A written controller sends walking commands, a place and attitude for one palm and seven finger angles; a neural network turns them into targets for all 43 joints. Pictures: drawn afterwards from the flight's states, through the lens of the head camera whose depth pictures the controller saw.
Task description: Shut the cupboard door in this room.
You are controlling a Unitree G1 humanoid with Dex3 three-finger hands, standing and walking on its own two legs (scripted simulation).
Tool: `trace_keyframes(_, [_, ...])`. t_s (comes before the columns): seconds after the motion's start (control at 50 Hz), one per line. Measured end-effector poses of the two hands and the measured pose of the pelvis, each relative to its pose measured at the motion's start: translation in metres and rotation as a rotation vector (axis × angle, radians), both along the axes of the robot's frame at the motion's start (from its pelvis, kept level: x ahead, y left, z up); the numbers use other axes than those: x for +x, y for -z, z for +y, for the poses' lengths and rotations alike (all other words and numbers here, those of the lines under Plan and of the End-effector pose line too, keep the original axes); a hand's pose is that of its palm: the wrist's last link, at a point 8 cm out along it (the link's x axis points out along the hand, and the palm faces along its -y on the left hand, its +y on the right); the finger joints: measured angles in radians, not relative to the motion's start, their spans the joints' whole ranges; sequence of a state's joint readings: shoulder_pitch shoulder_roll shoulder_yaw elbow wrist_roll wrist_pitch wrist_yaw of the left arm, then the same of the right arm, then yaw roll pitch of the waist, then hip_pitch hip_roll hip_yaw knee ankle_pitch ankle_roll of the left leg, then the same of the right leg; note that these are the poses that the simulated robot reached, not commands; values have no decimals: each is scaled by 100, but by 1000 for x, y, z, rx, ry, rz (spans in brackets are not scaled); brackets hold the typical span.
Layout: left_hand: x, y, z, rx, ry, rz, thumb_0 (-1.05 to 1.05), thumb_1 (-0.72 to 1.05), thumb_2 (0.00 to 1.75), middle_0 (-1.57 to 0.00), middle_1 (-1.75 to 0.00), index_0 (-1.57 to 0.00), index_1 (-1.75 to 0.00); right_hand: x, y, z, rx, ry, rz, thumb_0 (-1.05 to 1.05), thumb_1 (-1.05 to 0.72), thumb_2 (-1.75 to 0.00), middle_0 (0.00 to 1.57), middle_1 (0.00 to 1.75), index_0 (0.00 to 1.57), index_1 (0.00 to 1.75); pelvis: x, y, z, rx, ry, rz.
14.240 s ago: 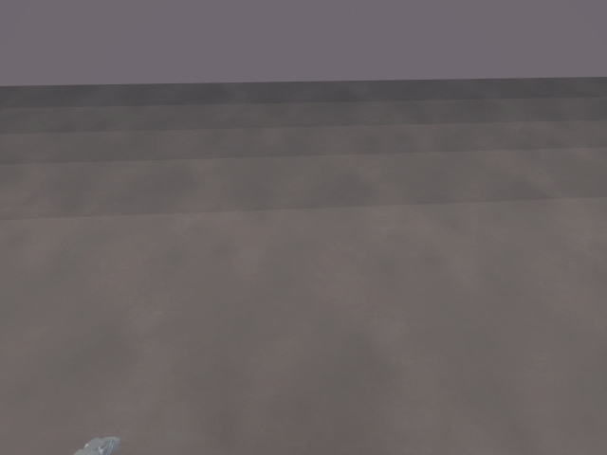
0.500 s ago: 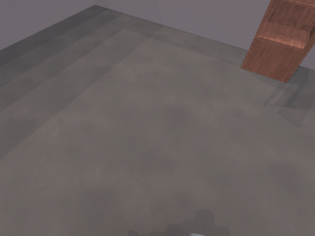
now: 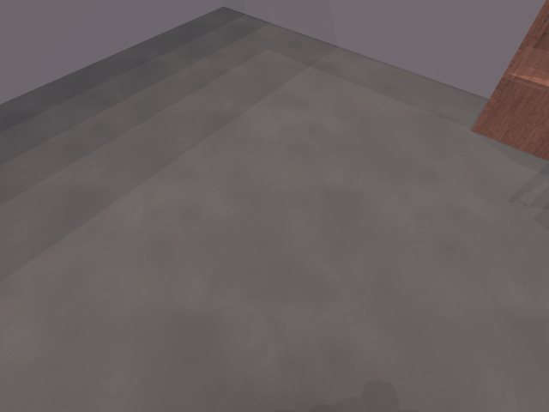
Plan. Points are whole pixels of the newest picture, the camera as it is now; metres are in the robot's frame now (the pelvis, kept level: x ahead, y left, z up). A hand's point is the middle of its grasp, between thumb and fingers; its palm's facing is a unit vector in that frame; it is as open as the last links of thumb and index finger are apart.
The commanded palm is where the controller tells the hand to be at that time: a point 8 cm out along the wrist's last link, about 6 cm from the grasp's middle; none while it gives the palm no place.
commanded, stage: turn or walk to find it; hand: left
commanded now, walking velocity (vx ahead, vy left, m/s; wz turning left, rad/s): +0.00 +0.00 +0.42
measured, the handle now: out of the picture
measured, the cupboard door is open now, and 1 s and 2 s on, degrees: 77 77 77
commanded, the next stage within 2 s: none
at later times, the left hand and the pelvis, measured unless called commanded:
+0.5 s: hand out of the picture +0.02 +0.18 -0.15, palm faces +0.20 -0.94 -0.28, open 7.4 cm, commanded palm none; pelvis -0.03 -0.02 +0.00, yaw +11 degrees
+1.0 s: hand out of the picture -0.08 +0.23 -0.17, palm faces +0.40 -0.88 -0.26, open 7.4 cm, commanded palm none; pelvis -0.05 +0.01 +0.00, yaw +22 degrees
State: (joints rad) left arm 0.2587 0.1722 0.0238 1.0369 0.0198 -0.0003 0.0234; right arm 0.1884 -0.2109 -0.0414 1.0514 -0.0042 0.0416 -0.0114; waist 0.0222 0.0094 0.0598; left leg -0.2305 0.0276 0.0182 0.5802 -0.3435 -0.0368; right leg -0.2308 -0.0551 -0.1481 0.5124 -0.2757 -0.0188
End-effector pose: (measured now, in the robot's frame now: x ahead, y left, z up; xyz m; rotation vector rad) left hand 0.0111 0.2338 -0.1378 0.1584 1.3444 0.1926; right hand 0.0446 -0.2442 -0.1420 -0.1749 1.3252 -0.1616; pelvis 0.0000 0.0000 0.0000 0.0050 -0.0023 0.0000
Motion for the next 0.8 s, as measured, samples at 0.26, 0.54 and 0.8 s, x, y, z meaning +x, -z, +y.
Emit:
trace_keyframes(0.26, [-5, -4, 24, 22, -62, -18, 0, 91, 90, -20, -30, -20, -30, 7, -5, 21, 9, -67, -34, 0, -92, -90, 20, 30, 20, 30, -13, -3, 6, -1, -72, 5])
trace_keyframes(0.54, [-18, -25, -9, 78, -134, -153, 0, 90, 90, -20, -30, -20, -30, 21, 4, -25, 21, -157, -27, 0, -91, -90, 20, 30, 20, 30, -30, -2, -24, 27, -207, -11])
trace_keyframes(0.8, [-109, 16, 21, 14, -306, -29, 0, 90, 90, -21, -30, -21, -30, 55, -7, 28, -34, -343, -89, 0, -91, -90, 20, 30, 20, 30, -49, 12, 6, 3, -320, 1])
